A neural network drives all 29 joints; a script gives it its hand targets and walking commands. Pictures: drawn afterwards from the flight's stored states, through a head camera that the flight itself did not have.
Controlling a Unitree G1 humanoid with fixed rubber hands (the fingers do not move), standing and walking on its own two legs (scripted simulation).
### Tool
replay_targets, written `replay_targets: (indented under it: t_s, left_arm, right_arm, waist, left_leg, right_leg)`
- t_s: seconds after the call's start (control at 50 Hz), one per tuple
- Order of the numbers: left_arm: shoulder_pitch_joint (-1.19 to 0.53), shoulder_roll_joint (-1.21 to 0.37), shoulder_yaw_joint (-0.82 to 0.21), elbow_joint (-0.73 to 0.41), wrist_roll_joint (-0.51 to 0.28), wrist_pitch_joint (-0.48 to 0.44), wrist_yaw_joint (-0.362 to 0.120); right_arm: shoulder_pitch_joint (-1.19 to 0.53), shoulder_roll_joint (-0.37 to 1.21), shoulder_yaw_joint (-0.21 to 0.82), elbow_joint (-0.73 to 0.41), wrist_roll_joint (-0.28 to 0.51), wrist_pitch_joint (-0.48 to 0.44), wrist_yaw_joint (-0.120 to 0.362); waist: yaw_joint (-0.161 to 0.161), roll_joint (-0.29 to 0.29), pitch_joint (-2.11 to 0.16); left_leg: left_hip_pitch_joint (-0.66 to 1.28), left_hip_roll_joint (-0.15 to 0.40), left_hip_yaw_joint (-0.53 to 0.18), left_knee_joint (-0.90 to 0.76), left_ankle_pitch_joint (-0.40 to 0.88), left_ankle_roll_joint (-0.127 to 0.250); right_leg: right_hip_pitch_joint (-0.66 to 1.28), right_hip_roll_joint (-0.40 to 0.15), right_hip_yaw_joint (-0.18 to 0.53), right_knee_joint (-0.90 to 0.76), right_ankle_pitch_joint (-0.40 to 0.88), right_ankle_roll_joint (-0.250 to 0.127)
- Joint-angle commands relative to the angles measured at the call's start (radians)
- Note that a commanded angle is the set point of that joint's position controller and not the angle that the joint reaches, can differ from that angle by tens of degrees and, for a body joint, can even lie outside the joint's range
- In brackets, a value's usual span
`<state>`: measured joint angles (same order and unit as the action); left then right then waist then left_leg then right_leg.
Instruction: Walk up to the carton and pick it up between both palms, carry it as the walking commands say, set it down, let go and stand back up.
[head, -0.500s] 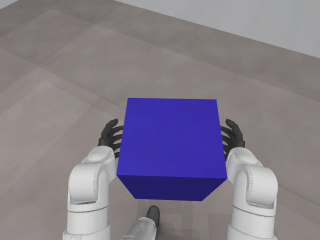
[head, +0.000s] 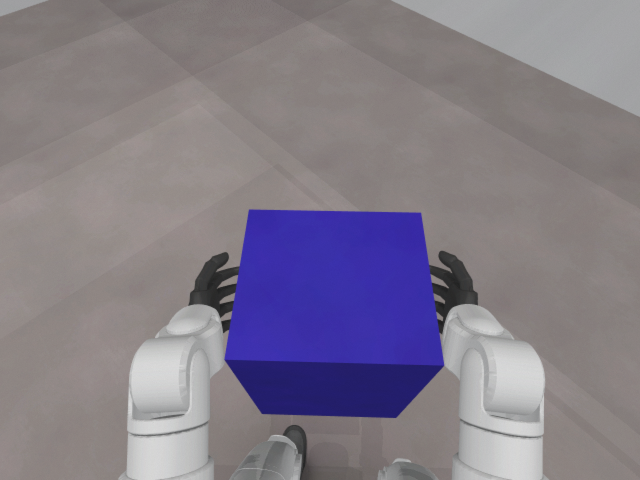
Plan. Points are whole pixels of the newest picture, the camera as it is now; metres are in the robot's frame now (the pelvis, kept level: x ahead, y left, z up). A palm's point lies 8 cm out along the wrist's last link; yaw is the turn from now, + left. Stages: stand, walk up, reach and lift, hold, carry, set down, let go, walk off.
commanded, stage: carry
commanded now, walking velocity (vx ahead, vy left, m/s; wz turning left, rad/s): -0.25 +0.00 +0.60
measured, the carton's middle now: (331, 326) +0.30 +0.02 -0.01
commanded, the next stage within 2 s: none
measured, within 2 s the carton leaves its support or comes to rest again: neither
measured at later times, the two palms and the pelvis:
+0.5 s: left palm out of the picture +0.04 +0.23 +0.06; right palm out of the picture +0.12 -0.04 +0.07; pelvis -0.18 +0.01 +0.00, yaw +20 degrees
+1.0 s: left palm out of the picture -0.19 +0.18 +0.10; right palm out of the picture -0.06 -0.07 +0.09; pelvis -0.37 -0.07 +0.02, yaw +36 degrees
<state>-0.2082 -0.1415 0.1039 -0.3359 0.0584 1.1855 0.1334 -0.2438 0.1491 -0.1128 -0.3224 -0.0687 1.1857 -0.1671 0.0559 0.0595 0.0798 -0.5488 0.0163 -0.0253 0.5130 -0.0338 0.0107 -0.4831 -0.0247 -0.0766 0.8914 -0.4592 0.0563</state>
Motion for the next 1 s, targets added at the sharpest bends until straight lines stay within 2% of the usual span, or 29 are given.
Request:
replay_targets:
  t_s: [0.0, 0.02, 0.04, 0.06, 0.08, 0.1, 0.12, 0.14, 0.18, 0.26, 0.32, 0.34, 0.36, 0.4, 0.42, 0.46, 0.48, 0.56, 0.64, 0.7, 0.72, 0.74, 0.76, 0.78, 0.8, 0.82, 0.84, 0.9, 0.98]
  left_arm:
    - [-0.490, -1.011, -0.762, -0.178, -0.418, -0.038, -0.262]
    - [-0.485, -1.003, -0.760, -0.165, -0.419, -0.033, -0.267]
    - [-0.462, -0.983, -0.740, -0.142, -0.414, -0.028, -0.274]
    - [-0.441, -0.969, -0.730, -0.120, -0.401, -0.018, -0.281]
    - [-0.451, -0.970, -0.728, -0.112, -0.387, -0.023, -0.285]
    - [-0.473, -0.966, -0.734, -0.108, -0.386, -0.016, -0.291]
    - [-0.503, -0.968, -0.732, -0.122, -0.391, -0.017, -0.295]
    - [-0.553, -0.972, -0.745, -0.166, -0.405, -0.017, -0.294]
    - [-0.579, -0.961, -0.738, -0.206, -0.397, -0.021, -0.283]
    - [-0.317, -0.900, -0.607, -0.044, -0.278, -0.004, -0.260]
    - [-0.250, -0.893, -0.576, 0.048, -0.233, -0.001, -0.254]
    - [-0.255, -0.903, -0.577, 0.065, -0.228, -0.003, -0.252]
    - [-0.271, -0.915, -0.582, 0.074, -0.229, -0.008, -0.251]
    - [-0.339, -0.927, -0.591, 0.045, -0.239, -0.028, -0.248]
    - [-0.357, -0.962, -0.600, 0.066, -0.245, -0.036, -0.248]
    - [-0.499, -1.001, -0.671, -0.038, -0.313, -0.052, -0.251]
    - [-0.544, -1.018, -0.713, -0.092, -0.354, -0.059, -0.256]
    - [-0.656, -1.028, -0.803, -0.240, -0.448, -0.072, -0.258]
    - [-0.567, -1.000, -0.813, -0.225, -0.485, -0.048, -0.276]
    - [-0.474, -0.996, -0.776, -0.126, -0.461, -0.028, -0.290]
    - [-0.448, -0.999, -0.763, -0.094, -0.450, -0.023, -0.295]
    - [-0.448, -0.995, -0.751, -0.075, -0.441, -0.025, -0.298]
    - [-0.453, -0.980, -0.735, -0.066, -0.433, -0.028, -0.298]
    - [-0.427, -0.987, -0.716, -0.044, -0.408, -0.028, -0.300]
    - [-0.418, -0.993, -0.696, -0.027, -0.390, -0.037, -0.302]
    - [-0.467, -0.987, -0.695, -0.051, -0.385, -0.034, -0.300]
    - [-0.481, -0.992, -0.683, -0.044, -0.368, -0.031, -0.295]
    - [-0.492, -0.971, -0.679, -0.131, -0.329, -0.040, -0.265]
    - [-0.305, -0.909, -0.592, -0.040, -0.227, -0.023, -0.236]
  right_arm:
    - [-0.340, 0.943, 0.700, -0.138, 0.329, -0.026, 0.283]
    - [-0.325, 0.940, 0.704, -0.134, 0.324, -0.024, 0.279]
    - [-0.331, 0.926, 0.706, -0.134, 0.326, -0.020, 0.275]
    - [-0.363, 0.923, 0.711, -0.134, 0.329, -0.021, 0.278]
    - [-0.405, 0.930, 0.723, -0.139, 0.343, -0.022, 0.285]
    - [-0.369, 0.949, 0.696, -0.076, 0.335, -0.023, 0.288]
    - [-0.399, 0.979, 0.724, -0.088, 0.355, -0.032, 0.287]
    - [-0.446, 0.987, 0.744, -0.122, 0.377, -0.036, 0.285]
    - [-0.519, 0.974, 0.771, -0.163, 0.420, -0.029, 0.284]
    - [-0.441, 0.935, 0.807, -0.099, 0.442, 0.022, 0.296]
    - [-0.411, 0.931, 0.810, -0.039, 0.439, 0.035, 0.312]
    - [-0.424, 0.936, 0.812, -0.025, 0.439, 0.035, 0.320]
    - [-0.438, 0.942, 0.806, -0.010, 0.438, 0.033, 0.330]
    - [-0.425, 0.962, 0.785, 0.010, 0.437, 0.020, 0.347]
    - [-0.436, 0.982, 0.774, 0.000, 0.436, 0.018, 0.350]
    - [-0.519, 0.990, 0.777, -0.065, 0.444, -0.012, 0.352]
    - [-0.498, 0.985, 0.757, -0.073, 0.434, -0.023, 0.344]
    - [-0.452, 0.981, 0.693, -0.145, 0.386, -0.057, 0.309]
    - [-0.302, 0.952, 0.674, -0.154, 0.314, -0.062, 0.268]
    - [-0.267, 0.927, 0.673, -0.130, 0.281, -0.053, 0.254]
    - [-0.271, 0.914, 0.679, -0.124, 0.277, -0.049, 0.253]
    - [-0.296, 0.913, 0.693, -0.129, 0.283, -0.047, 0.253]
    - [-0.322, 0.910, 0.707, -0.147, 0.298, -0.042, 0.255]
    - [-0.371, 0.914, 0.723, -0.156, 0.318, -0.039, 0.262]
    - [-0.458, 0.925, 0.763, -0.201, 0.351, -0.039, 0.273]
    - [-0.464, 0.941, 0.754, -0.157, 0.362, -0.034, 0.279]
    - [-0.487, 0.978, 0.768, -0.132, 0.382, -0.036, 0.288]
    - [-0.528, 0.989, 0.822, -0.156, 0.455, -0.025, 0.308]
    - [-0.436, 0.960, 0.835, -0.074, 0.483, 0.021, 0.329]
  waist:
    - [-0.048, 0.135, -0.596]
    - [-0.041, -0.078, -0.571]
    - [-0.046, -0.388, -0.547]
    - [-0.056, -0.374, -0.474]
    - [-0.057, -0.297, -0.440]
    - [-0.064, -0.131, -0.391]
    - [-0.067, -0.114, -0.388]
    - [-0.070, -0.125, -0.398]
    - [-0.061, -0.182, -0.411]
    - [-0.036, -0.361, -0.464]
    - [-0.046, -0.345, -0.468]
    - [-0.054, -0.272, -0.452]
    - [-0.056, -0.139, -0.431]
    - [-0.061, 0.267, -0.395]
    - [-0.058, 0.135, -0.357]
    - [-0.065, 0.110, -0.381]
    - [-0.062, 0.147, -0.417]
    - [-0.070, 0.143, -0.555]
    - [-0.085, 0.114, -0.636]
    - [-0.075, 0.131, -0.642]
    - [-0.064, 0.113, -0.634]
    - [-0.060, -0.010, -0.608]
    - [-0.069, -0.323, -0.572]
    - [-0.065, -0.427, -0.537]
    - [-0.066, -0.422, -0.497]
    - [-0.063, -0.257, -0.438]
    - [-0.070, -0.181, -0.398]
    - [-0.061, -0.183, -0.391]
    - [-0.043, -0.267, -0.462]
  left_leg:
    - [0.173, 0.096, -0.084, -0.208, -0.157, -0.121]
    - [0.092, 0.008, -0.006, -0.023, -0.257, -0.131]
    - [0.030, -0.059, 0.080, 0.388, -0.494, -0.101]
    - [-0.072, 0.000, 0.033, 0.643, -0.560, -0.085]
    - [-0.073, 0.058, -0.005, 0.745, -0.510, -0.069]
    - [-0.026, 0.035, 0.016, 0.810, -0.446, -0.060]
    - [-0.032, 0.022, 0.037, 0.806, -0.392, -0.056]
    - [-0.060, 0.015, 0.061, 0.761, -0.348, -0.063]
    - [-0.055, 0.004, 0.124, 0.607, -0.342, -0.069]
    - [0.062, -0.008, 0.189, 0.345, -0.451, -0.070]
    - [0.128, 0.000, 0.200, 0.027, -0.275, -0.063]
    - [0.191, 0.035, 0.156, -0.104, -0.144, -0.058]
    - [0.282, 0.104, 0.053, -0.129, 0.032, -0.036]
    - [0.526, 0.373, -0.318, -0.019, 0.812, 0.118]
    - [0.462, 0.341, -0.217, 0.011, 0.902, 0.117]
    - [0.390, 0.269, -0.139, 0.017, 0.697, 0.104]
    - [0.370, 0.243, -0.115, 0.008, 0.569, 0.087]
    - [0.468, 0.221, -0.120, -0.048, 0.176, 0.073]
    - [0.480, 0.260, -0.232, -0.102, 0.157, 0.090]
    - [0.368, 0.195, -0.199, -0.139, 0.183, -0.013]
    - [0.271, 0.150, -0.163, -0.134, 0.142, -0.071]
    - [0.144, 0.081, -0.106, -0.069, -0.007, -0.102]
    - [0.025, -0.009, -0.012, 0.175, -0.336, -0.089]
    - [-0.052, -0.042, 0.053, 0.472, -0.526, -0.098]
    - [-0.095, 0.063, 0.006, 0.553, -0.499, -0.071]
    - [-0.067, 0.017, 0.064, 0.693, -0.472, -0.068]
    - [-0.059, 0.007, 0.054, 0.721, -0.431, -0.067]
    - [-0.066, 0.009, 0.089, 0.561, -0.392, -0.073]
    - [0.029, 0.005, 0.166, 0.335, -0.452, -0.078]
  right_leg:
    - [0.490, 0.016, -0.027, -0.515, 0.074, -0.076]
    - [0.524, -0.158, 0.187, -0.639, 0.050, -0.130]
    - [0.407, -0.460, 0.414, -0.566, 0.368, -0.247]
    - [0.336, -0.575, 0.378, -0.539, 0.692, -0.318]
    - [0.262, -0.541, 0.274, -0.512, 0.703, -0.326]
    - [0.219, -0.431, 0.147, -0.514, 0.663, -0.268]
    - [0.259, -0.360, 0.041, -0.480, 0.705, -0.209]
    - [0.332, -0.321, -0.029, -0.438, 0.760, -0.160]
    - [0.399, -0.299, -0.080, -0.375, 0.867, -0.123]
    - [0.445, -0.365, -0.032, -0.374, 0.859, -0.157]
    - [0.486, -0.379, -0.067, -0.333, 0.879, -0.104]
    - [0.441, -0.352, -0.100, -0.277, 0.815, -0.060]
    - [0.299, -0.305, -0.107, -0.209, 0.566, -0.011]
    - [-0.167, -0.173, -0.085, 0.052, -0.202, 0.057]
    - [-0.141, -0.153, -0.016, 0.148, -0.180, 0.056]
    - [-0.128, -0.110, -0.001, 0.196, -0.079, 0.033]
    - [-0.111, -0.099, 0.009, 0.231, -0.019, 0.023]
    - [-0.117, -0.047, 0.019, 0.179, 0.045, 0.010]
    - [0.015, 0.014, 0.007, -0.031, 0.012, -0.007]
    - [0.285, 0.030, -0.043, -0.382, 0.056, -0.036]
    - [0.429, -0.006, -0.030, -0.522, 0.110, -0.049]
    - [0.539, -0.121, 0.088, -0.572, 0.190, -0.091]
    - [0.528, -0.361, 0.292, -0.514, 0.550, -0.174]
    - [0.445, -0.508, 0.280, -0.436, 0.871, -0.277]
    - [0.360, -0.511, 0.208, -0.445, 0.858, -0.284]
    - [0.301, -0.452, 0.112, -0.480, 0.801, -0.271]
    - [0.294, -0.377, 0.025, -0.472, 0.769, -0.220]
    - [0.394, -0.315, -0.065, -0.397, 0.855, -0.130]
    - [0.456, -0.368, -0.057, -0.359, 0.858, -0.144]
